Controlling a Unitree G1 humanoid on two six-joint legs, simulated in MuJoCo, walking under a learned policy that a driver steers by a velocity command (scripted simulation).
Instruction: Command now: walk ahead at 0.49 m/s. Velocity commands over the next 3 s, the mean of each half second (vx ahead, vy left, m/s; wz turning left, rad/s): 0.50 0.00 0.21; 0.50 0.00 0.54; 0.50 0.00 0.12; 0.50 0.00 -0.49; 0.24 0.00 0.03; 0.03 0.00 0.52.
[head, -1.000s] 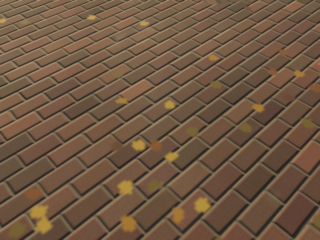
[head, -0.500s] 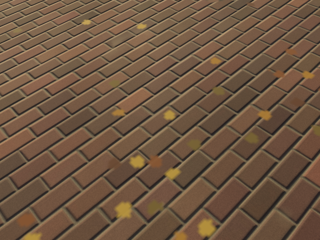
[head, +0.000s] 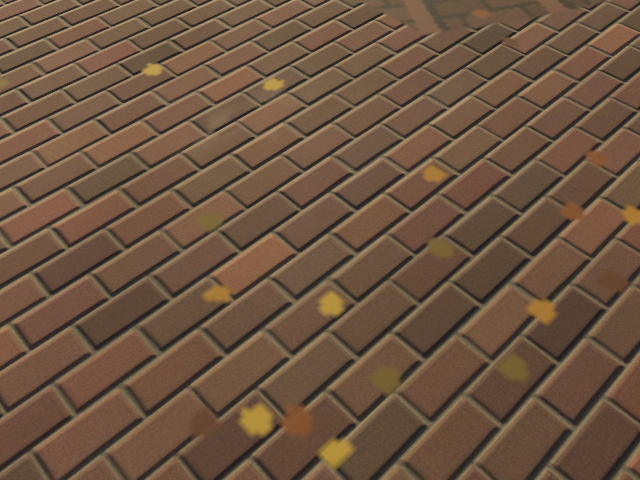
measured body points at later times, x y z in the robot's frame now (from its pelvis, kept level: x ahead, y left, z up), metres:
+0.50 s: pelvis +0.27 -0.05 +0.00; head +0.31 -0.05 +0.45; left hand +0.45 +0.20 -0.10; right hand +0.23 -0.30 -0.15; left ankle +0.09 +0.04 -0.67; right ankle +0.37 -0.13 -0.73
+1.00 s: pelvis +0.50 +0.04 -0.01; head +0.54 +0.07 +0.44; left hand +0.35 +0.25 -0.16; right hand +0.79 -0.07 -0.11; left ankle +0.57 +0.13 -0.73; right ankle +0.38 -0.13 -0.70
